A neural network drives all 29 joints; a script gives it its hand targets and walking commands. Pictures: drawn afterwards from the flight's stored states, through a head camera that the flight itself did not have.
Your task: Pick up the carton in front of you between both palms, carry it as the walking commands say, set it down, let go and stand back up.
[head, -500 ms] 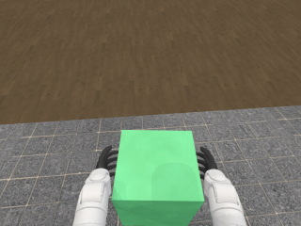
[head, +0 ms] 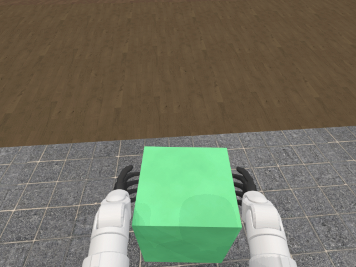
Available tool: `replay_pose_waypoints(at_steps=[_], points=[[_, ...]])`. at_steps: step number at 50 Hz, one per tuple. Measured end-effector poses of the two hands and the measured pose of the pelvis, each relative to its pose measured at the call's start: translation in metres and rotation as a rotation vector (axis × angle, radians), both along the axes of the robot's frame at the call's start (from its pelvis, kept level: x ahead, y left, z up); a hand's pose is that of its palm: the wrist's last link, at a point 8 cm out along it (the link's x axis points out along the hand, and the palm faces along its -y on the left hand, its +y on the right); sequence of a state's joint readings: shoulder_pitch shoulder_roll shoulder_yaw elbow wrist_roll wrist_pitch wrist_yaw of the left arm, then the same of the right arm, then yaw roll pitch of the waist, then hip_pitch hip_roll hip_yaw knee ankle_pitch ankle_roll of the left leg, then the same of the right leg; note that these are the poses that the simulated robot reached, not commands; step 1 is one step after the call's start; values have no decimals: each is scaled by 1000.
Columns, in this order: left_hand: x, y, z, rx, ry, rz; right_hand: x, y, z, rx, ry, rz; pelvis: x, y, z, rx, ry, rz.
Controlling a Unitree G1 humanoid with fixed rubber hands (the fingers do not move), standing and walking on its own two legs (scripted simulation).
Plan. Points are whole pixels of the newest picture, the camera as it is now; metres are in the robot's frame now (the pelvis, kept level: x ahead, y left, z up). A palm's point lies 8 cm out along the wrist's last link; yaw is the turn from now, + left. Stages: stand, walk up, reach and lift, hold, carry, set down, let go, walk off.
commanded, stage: reach and lift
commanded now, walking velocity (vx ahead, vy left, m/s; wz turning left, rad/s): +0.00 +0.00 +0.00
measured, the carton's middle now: (184, 206) +0.31 +0.00 -0.05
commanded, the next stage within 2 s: hold in 0.56 s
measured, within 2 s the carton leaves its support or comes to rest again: neither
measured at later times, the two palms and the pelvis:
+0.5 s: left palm (120, 192) +0.30 +0.15 +0.04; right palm (249, 194) +0.30 -0.15 +0.04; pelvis +0.02 +0.00 +0.01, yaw +0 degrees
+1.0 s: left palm (117, 193) +0.29 +0.15 +0.05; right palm (251, 194) +0.29 -0.15 +0.05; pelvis +0.00 +0.00 +0.00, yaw +0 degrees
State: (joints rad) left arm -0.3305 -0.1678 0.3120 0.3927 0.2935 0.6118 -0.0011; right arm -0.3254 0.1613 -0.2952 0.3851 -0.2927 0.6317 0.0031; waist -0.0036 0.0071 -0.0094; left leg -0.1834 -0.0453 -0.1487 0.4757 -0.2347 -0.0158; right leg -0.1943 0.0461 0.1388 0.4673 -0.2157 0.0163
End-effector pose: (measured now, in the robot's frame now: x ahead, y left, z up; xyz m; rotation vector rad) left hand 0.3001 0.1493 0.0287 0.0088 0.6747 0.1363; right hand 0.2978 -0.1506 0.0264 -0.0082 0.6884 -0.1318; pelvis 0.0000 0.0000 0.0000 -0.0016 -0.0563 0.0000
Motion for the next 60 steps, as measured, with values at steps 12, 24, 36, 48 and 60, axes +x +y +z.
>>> replay_pose_waypoints(at_steps=[12, 24, 36, 48, 60], points=[[3, 1, 4, 16, 5, -13, 3, 1, 5, -17, 5, 10, 12, 0, 4, 0, -7, 0], [3, 2, 10, 23, 6, -19, 2, 2, 10, -21, 5, 11, 16, 2, 5, -1, -20, -1], [-4, 3, 27, 18, -31, -13, -4, 3, 27, -19, -32, 11, 13, 2, 7, 0, -45, -1], [-10, 3, 26, 13, -7, -5, -9, 3, 26, -13, -8, 9, 3, 1, 5, 0, -68, 2], [-7, 3, 28, 10, -15, -5, -5, 2, 28, -11, -16, 6, 3, 1, 5, 0, -64, 2]])
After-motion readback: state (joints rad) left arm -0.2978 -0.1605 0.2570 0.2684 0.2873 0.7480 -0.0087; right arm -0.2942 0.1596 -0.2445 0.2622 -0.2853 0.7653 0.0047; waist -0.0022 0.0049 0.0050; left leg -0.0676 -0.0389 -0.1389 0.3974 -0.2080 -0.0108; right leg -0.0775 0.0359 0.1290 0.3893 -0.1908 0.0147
